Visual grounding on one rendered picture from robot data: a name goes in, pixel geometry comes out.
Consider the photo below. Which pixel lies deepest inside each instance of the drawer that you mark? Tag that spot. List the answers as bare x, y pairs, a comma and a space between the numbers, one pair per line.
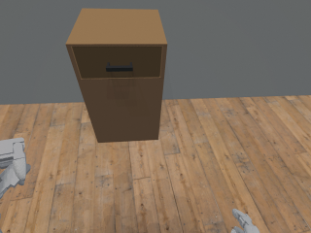
92, 61

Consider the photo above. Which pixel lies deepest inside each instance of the right robot hand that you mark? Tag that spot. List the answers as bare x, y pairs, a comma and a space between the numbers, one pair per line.
245, 222

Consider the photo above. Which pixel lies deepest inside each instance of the left robot hand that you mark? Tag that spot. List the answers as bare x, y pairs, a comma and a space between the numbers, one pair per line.
13, 160

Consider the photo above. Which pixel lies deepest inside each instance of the handle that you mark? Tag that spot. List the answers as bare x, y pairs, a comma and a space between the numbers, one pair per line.
119, 68

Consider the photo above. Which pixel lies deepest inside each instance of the cabinet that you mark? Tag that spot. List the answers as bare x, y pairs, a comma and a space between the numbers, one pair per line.
120, 109

